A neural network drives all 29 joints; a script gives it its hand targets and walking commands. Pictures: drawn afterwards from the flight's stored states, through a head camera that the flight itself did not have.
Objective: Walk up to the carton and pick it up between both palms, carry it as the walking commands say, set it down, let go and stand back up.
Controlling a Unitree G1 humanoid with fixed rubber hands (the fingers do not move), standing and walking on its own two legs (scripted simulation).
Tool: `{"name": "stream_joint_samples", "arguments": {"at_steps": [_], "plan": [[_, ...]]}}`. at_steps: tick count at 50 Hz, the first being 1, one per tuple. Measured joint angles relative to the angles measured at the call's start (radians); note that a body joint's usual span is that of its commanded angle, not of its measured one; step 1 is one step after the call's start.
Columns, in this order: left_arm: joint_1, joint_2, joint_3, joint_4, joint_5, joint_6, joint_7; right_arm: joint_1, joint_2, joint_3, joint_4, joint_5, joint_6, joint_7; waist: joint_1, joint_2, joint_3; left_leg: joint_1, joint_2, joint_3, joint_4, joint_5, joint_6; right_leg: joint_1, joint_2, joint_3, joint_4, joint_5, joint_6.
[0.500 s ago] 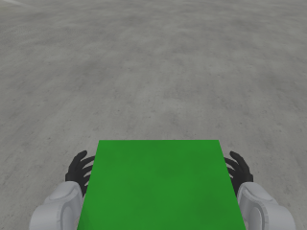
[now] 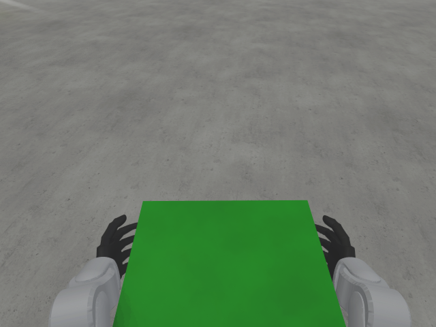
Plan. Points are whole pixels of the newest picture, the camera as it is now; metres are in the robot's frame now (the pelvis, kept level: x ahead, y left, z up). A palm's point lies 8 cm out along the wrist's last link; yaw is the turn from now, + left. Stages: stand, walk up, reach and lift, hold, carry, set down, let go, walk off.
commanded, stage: carry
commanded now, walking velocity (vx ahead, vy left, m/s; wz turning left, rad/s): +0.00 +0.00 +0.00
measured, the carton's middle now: (225, 288) +0.23 +0.00 +0.00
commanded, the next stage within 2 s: none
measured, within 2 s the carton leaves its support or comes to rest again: neither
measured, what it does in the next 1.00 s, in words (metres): stands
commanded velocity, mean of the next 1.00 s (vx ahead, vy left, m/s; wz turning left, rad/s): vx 0.00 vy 0.00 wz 0.00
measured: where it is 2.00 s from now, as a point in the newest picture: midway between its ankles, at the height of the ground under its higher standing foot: outside the picture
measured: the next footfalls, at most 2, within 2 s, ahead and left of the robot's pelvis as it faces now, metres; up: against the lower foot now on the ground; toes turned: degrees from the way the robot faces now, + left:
none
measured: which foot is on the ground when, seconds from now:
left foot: down 0.00-1.00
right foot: down 0.00-1.00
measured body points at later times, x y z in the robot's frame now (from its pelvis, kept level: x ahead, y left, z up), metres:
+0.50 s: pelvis +0.00 +0.00 +0.00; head -0.01 -0.01 +0.45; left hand +0.26 +0.19 +0.06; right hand +0.27 -0.18 +0.05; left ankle +0.03 +0.13 -0.73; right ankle -0.02 -0.10 -0.73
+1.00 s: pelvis +0.00 +0.00 +0.00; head +0.00 -0.01 +0.45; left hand +0.27 +0.18 +0.04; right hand +0.27 -0.19 +0.04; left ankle +0.03 +0.13 -0.73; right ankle -0.02 -0.10 -0.73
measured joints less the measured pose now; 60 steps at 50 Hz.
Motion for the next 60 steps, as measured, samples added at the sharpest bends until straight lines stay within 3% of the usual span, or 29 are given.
{"name": "stream_joint_samples", "arguments": {"at_steps": [35,60], "plan": [[-0.009,0.009,-0.011,0.171,0.037,-0.171,-0.023,-0.018,-0.017,0.02,0.176,-0.04,-0.167,0.025,0.001,-0.004,0.005,-0.001,0.006,0.008,0.007,-0.009,-0.005,-0.006,-0.002,0.0,0.014,-0.012,-0.002],[-0.02,0.016,-0.013,0.245,0.054,-0.258,-0.038,-0.02,-0.014,0.024,0.237,-0.063,-0.25,0.027,-0.006,-0.007,0.027,0.006,0.01,0.012,0.013,-0.012,-0.007,0.002,-0.003,-0.003,0.017,-0.014,-0.002]]}}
